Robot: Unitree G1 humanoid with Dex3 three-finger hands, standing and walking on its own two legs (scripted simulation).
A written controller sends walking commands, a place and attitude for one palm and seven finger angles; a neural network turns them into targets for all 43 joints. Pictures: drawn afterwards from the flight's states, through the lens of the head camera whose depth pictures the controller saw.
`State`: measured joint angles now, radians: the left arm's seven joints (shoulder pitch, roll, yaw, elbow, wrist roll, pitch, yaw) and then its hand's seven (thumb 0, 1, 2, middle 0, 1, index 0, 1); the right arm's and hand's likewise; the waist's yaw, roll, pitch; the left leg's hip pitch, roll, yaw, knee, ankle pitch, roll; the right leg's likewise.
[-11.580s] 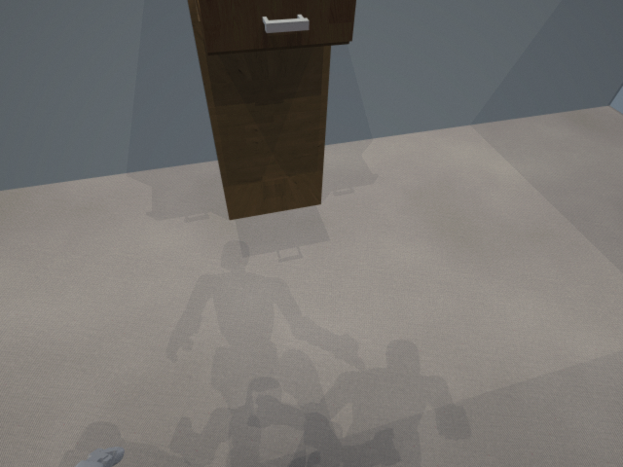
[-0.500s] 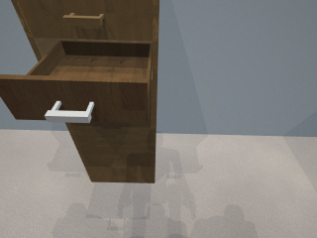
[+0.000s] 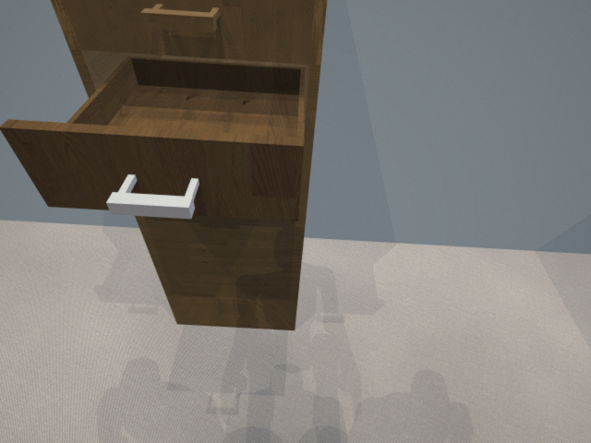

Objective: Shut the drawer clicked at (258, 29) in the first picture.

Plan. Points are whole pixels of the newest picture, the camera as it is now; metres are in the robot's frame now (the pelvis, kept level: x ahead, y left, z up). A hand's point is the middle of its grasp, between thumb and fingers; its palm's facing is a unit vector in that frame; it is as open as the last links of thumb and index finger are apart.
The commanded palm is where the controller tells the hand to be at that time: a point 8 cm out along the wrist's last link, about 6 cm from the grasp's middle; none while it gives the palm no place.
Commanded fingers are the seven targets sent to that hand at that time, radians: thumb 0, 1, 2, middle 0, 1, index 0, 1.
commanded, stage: shuffle to correct the standing spot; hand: left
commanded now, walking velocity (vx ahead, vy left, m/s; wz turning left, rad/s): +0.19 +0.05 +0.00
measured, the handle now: (157, 194) +0.39 +0.23 +0.14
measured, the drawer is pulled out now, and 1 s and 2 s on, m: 0.25 0.25 0.25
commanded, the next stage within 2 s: come to a stop and stand still in 0.06 s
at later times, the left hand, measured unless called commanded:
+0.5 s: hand out of the picture +0.13 +0.18 -0.17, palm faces +0.00 -0.98 -0.19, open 7.3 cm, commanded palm none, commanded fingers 0.00 0.90 0.90 -0.20 -0.30 -0.20 -0.30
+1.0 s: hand out of the picture +0.05 +0.16 -0.17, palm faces +0.03 -0.98 -0.21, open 7.3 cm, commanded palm none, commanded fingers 0.00 0.90 0.90 -0.20 -0.30 -0.20 -0.30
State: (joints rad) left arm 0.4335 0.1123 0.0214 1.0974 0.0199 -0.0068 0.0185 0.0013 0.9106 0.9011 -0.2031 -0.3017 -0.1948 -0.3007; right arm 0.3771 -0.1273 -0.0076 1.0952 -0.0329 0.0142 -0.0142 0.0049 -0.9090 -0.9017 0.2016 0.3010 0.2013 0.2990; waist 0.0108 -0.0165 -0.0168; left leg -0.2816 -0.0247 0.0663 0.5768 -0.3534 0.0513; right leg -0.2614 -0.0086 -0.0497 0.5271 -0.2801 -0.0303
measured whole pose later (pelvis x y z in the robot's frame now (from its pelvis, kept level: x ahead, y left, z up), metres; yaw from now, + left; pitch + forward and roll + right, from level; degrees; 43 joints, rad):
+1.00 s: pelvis +0.03 -0.02 +0.00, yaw -1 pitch -1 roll +1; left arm 0.28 0.16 0.02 1.04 0.02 0.02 0.03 0.00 0.93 0.90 -0.20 -0.30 -0.19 -0.30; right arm 0.25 -0.16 -0.03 1.04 -0.02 0.01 -0.03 0.01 -0.93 -0.90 0.20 0.30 0.20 0.30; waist 0.00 -0.01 0.03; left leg -0.18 -0.01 0.11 0.48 -0.28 0.03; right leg -0.29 -0.01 -0.04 0.51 -0.20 -0.03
